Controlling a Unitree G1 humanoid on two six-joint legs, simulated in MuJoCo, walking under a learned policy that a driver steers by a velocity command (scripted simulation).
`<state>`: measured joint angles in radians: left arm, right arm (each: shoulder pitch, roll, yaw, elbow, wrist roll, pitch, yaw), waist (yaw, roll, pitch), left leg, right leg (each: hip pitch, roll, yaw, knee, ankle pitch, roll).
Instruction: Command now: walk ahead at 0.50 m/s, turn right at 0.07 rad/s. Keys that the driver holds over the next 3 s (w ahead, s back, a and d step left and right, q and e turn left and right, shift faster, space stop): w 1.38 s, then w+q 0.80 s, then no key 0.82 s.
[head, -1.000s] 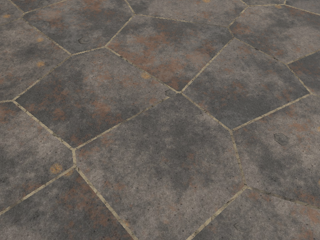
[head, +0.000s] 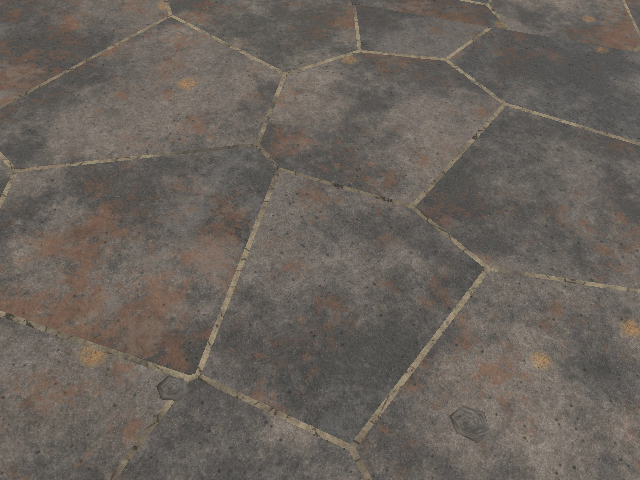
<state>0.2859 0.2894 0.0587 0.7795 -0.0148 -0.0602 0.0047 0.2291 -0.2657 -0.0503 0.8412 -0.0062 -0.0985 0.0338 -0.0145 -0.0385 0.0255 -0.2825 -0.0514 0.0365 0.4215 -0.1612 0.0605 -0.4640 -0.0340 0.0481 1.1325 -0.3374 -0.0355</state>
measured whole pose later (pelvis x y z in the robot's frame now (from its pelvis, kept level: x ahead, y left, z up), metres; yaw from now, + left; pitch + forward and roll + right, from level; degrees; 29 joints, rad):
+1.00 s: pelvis +0.57 +0.01 -0.01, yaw +1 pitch +2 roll -1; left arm 0.32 0.29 0.05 0.90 -0.02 -0.07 0.00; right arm 0.14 -0.27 -0.04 0.82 0.00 -0.09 0.03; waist 0.01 -0.02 0.03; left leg -0.39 -0.02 0.05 0.51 -0.16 0.06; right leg -0.32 -0.01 0.03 1.12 -0.43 -0.03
